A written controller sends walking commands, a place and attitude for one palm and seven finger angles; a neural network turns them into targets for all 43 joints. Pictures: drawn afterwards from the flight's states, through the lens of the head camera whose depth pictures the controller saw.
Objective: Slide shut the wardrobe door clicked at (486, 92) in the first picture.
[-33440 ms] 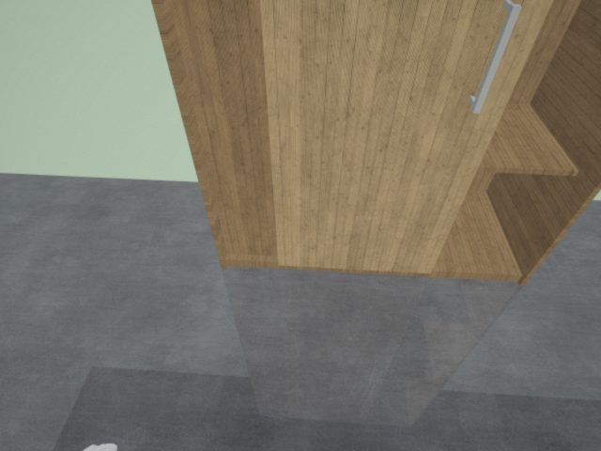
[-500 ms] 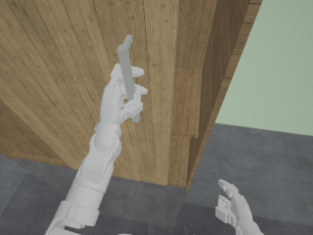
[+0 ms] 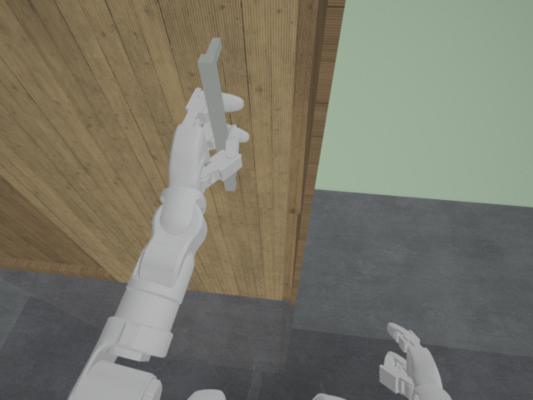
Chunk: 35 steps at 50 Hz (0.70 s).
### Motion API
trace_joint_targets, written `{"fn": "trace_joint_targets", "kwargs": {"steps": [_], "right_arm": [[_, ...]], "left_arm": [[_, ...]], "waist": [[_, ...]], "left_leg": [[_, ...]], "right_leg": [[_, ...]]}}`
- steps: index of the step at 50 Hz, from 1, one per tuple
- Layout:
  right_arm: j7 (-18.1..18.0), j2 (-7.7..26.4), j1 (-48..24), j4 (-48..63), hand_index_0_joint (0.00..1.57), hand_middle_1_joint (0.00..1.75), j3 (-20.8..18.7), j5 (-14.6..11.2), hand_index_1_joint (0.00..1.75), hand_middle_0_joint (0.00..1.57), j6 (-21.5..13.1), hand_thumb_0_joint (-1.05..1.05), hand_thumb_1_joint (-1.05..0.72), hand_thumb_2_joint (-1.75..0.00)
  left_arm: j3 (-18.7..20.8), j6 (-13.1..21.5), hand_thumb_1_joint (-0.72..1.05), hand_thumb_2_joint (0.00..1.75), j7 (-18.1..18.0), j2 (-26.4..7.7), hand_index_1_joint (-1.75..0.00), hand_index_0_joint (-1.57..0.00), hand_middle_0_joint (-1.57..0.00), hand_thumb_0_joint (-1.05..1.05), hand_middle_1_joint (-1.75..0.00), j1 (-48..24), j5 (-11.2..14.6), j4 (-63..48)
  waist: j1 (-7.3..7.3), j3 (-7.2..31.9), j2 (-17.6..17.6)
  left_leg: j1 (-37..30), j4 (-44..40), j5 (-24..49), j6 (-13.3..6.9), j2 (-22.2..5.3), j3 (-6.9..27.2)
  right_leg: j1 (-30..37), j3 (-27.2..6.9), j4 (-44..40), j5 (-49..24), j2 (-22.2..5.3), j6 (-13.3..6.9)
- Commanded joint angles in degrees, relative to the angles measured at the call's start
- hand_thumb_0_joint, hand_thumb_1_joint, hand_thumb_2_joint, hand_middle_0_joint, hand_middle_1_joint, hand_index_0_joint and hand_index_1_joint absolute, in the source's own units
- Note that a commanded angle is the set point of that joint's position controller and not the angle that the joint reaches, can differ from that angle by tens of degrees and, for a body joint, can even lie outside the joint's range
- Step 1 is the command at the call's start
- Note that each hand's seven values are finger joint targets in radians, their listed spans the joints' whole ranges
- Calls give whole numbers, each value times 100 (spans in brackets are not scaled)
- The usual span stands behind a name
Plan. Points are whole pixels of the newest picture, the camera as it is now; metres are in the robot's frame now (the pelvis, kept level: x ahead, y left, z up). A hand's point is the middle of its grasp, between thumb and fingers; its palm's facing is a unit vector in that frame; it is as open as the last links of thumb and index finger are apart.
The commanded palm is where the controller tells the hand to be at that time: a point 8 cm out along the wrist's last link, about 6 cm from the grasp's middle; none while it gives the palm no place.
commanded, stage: step sideways, sliding the door along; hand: left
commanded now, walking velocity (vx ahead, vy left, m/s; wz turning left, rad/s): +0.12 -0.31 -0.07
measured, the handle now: (224, 127) +0.44 +0.11 +0.15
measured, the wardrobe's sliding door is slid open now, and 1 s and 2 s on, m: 0.03 0.00 0.00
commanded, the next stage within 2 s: stop walking and hold the door there in 0.52 s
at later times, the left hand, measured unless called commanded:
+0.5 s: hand (265, 156) +0.39 +0.05 +0.15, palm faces +0.21 -0.97 -0.09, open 6.0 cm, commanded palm +0.36 +0.02 +0.16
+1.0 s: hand (263, 151) +0.40 +0.05 +0.15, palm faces +0.49 -0.84 -0.25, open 6.0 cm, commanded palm +0.36 +0.07 +0.14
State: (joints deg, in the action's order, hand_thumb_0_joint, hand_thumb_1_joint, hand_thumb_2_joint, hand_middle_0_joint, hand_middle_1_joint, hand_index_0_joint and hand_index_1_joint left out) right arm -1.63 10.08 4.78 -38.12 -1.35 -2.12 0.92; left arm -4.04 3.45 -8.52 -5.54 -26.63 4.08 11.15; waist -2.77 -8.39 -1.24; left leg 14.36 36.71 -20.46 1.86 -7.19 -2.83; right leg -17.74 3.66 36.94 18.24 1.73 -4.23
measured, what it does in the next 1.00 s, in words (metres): steps to the right: right foot, then left foot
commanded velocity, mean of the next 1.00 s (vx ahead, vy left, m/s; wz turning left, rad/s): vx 0.08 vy -0.08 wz -0.05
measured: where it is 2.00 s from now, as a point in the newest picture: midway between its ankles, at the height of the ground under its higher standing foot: outside the picture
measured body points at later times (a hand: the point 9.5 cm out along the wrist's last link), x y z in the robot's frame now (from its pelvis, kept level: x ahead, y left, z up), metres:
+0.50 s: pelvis -0.02 -0.12 +0.00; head +0.04 -0.12 +0.44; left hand +0.37 +0.10 +0.16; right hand +0.16 -0.33 -0.12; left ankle -0.02 +0.05 -0.72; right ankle +0.00 -0.20 -0.68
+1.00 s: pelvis +0.03 -0.24 +0.01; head +0.05 -0.25 +0.46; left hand +0.37 +0.09 +0.16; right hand +0.17 -0.53 -0.08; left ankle +0.06 -0.13 -0.72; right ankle +0.05 -0.36 -0.72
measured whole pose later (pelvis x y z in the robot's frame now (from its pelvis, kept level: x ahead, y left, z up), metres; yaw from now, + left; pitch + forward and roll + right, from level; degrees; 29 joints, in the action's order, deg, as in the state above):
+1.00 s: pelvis +0.03 -0.24 +0.01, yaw -5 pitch -2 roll +1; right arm -4.0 19.0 9.7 -38.4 -2.8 -3.5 -2.8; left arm 22.6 4.3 -8.8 -24.3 -17.4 3.0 24.7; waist -0.8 -4.3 -1.6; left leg 13.4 29.5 -13.4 -0.9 -2.0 -7.7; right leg -15.3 -1.3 31.9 14.4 -0.6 0.4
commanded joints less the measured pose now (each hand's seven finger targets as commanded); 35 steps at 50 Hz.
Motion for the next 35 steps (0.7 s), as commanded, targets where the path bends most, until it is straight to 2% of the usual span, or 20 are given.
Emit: {"fn": "trace_joint_targets", "kwargs": {"steps": [1, 2, 3, 5, 10, 11, 13, 14, 17, 19, 20, 21, 22, 24, 27, 31, 32, 33, 34, 35], "right_arm": [[-13, 761, -288, 939, 20, 30, -362, 81, 30, 20, -276, 0, -90, -90], [126, 635, -341, 1030, 20, 30, -277, 86, 30, 20, -213, 0, -90, -90], [192, 595, -409, 1093, 20, 30, -252, 53, 30, 20, -195, 0, -90, -90], [240, 720, -310, 1040, 20, 30, -256, -23, 30, 20, -164, 0, -90, -90], [230, 666, -367, 1171, 20, 30, -160, -178, 30, 20, -159, 0, -90, -90], [202, 561, -382, 1174, 20, 30, -123, -232, 30, 20, -161, 0, -90, -90], [60, 441, -365, 998, 20, 30, -181, -222, 30, 20, -177, 0, -90, -90], [22, 568, -252, 794, 20, 30, -265, -84, 30, 20, -266, 0, -90, -90], [-8, 385, -172, 614, 20, 30, -125, 38, 30, 20, -352, 0, -90, -90], [-40, 539, -24, 614, 20, 30, -173, 56, 30, 20, -253, 0, -90, -90], [5, 878, -33, 834, 20, 30, -343, 63, 30, 20, -295, 0, -90, -90], [144, 903, -182, 988, 20, 30, -342, -42, 30, 20, -300, 0, -90, -90], [228, 803, -207, 982, 20, 30, -265, -103, 30, 20, -253, 0, -90, -90], [224, 809, -150, 869, 20, 30, -254, -72, 30, 20, -273, 0, -90, -90], [207, 943, -14, 937, 20, 30, -301, -101, 30, 20, -312, 0, -90, -90], [236, 951, 28, 1073, 20, 30, -317, -160, 30, 20, -370, 0, -90, -90], [125, 1334, 377, 544, 20, 30, -461, -124, 30, 20, -229, 0, -90, -90], [138, 1391, 352, 702, 20, 30, -416, -84, 30, 20, -180, 0, -90, -90], [164, 1083, 246, 843, 20, 30, -329, -187, 30, 20, -265, 0, -90, -90], [133, 775, 145, 881, 20, 30, -220, -216, 30, 20, -342, 0, -90, -90]], "left_arm": [[-1400, 742, 90, 90, 657, 625, -140, -45, -45, 0, -140, -2967, -52, -1756], [-1532, 758, 90, 90, 740, 791, -140, -45, -45, 0, -140, -3108, -102, -1690], [-1470, 769, 90, 90, 760, 730, -140, -45, -45, 0, -140, -3320, -142, -1559], [-1375, 789, 90, 90, 736, 718, -140, -45, -45, 0, -140, -3479, -112, -1201], [-1511, 628, 90, 90, 695, 957, -140, -45, -45, 0, -140, -3858, -108, -784], [-1433, 610, 90, 90, 663, 835, -140, -45, -45, 0, -140, -3906, -140, -812], [-1120, 478, 90, 90, 531, 416, -140, -45, -45, 0, -140, -3599, -143, -302], [-1003, 485, 90, 90, 499, 355, -140, -45, -45, 0, -140, -3526, -130, -364], [-1168, 716, 90, 90, 434, 532, -140, -45, -45, 0, -140, -4003, -143, -1055], [-1129, 816, 90, 90, 459, 369, -140, -45, -45, 0, -140, -3913, -121, -1012], [-1174, 853, 90, 90, 537, 398, -140, -45, -45, 0, -140, -3785, 27, -1171], [-1259, 810, 90, 90, 609, 480, -140, -45, -45, 0, -140, -3748, 75, -1117], [-1247, 723, 90, 90, 682, 637, -140, -45, -45, 0, -140, -3589, 8, -642], [-1149, 817, 90, 90, 704, 419, -140, -45, -45, 0, -140, -3913, 4, -913], [-952, 774, 90, 90, 650, 259, -140, -45, -45, 0, -140, -3847, -28, -818], [-697, 780, 90, 90, 630, 1, -140, -45, -45, 0, -140, -3746, 17, -916], [2846, 727, 90, 90, 274, -3641, -140, -45, -45, 0, -140, -2524, -231, 803], [2374, 697, 90, 90, 345, -3434, -140, -45, -45, 0, -140, -2356, -277, 595], [1662, 764, 90, 90, 504, -2582, -140, -45, -45, 0, -140, -2402, -271, 118], [1880, 806, 90, 90, 489, -2906, -140, -45, -45, 0, -140, -2479, -330, -99]], "waist": [[600, 3026, -724], [494, 2701, -1329], [443, 2410, -1419], [458, 2290, -958], [440, 2350, -1054], [392, 2395, -445], [398, 2208, 2225], [309, 2256, 2216], [510, 2717, 1368], [693, 2754, 501], [610, 2820, -747], [429, 2958, -1032], [421, 2603, -401], [461, 2207, -817], [450, 2235, -1227], [534, 2205, -1745], [276, 2346, -1746], [189, 2221, -1724], [224, 2307, -1010], [292, 2301, 788]], "left_leg": [[-2371, -1125, 5060, -890, -1777, 1200], [-2390, -1164, 5441, -1238, -2182, 1316], [-2283, -1124, 4980, -1379, -2209, 1374], [-2144, -867, 4700, -1239, -2120, 933], [-933, -310, 2458, -621, -1248, 146], [-643, 244, 1836, -528, -819, -124], [872, 1801, -1091, 11, 531, -166], [1076, 2405, -1548, -23, 468, 172], [810, 828, -877, -9, 481, -212], [-1151, -1852, 1648, -31, 154, -459], [-2817, -1720, 3713, -682, -1435, 1205], [-2965, -1477, 4395, -1324, -2519, 2235], [-2679, -1421, 3835, -1581, -2507, 2004], [-2612, -1328, 3922, -1594, -2369, 1635], [-2302, -1272, 3688, -1136, -1942, 492], [-1913, -1022, 3614, -699, -1502, -219], [-1894, -718, 3535, -497, -1323, -669], [-1199, -137, 2997, -425, -1004, -704], [-832, 735, 2405, -558, -500, -830], [403, 1927, 685, -224, 106, -965]], "right_leg": [[-280, -554, 1236, -1590, -420, 450], [-819, -549, 1680, 748, -267, 449], [-1107, -652, 1983, 960, -287, 391], [-872, -639, 1398, 873, -385, 294], [915, 83, -107, -370, 7, 339], [1244, -177, -640, -1261, -228, 243], [1571, -2415, -1493, -3262, -1460, -539], [1732, -2610, -1294, -4058, -1631, -797], [2246, -1660, -394, -5483, -1428, -774], [1104, -830, 756, -4102, -964, -251], [-847, -459, 1707, -1635, -374, 256], [-1388, -729, 2559, 878, -248, 341], [-1714, -961, 2827, 889, -352, 355], [-2033, -996, 2700, 780, -578, 384], [-1273, -499, 1785, 505, -567, 378], [-288, 141, 743, 252, -200, 438], [-137, 364, 544, 103, 51, 531], [600, 363, -192, -535, 0, 472], [1241, 186, -994, -1312, -56, 418], [1942, -1068, -1335, -3066, -908, 5]]}}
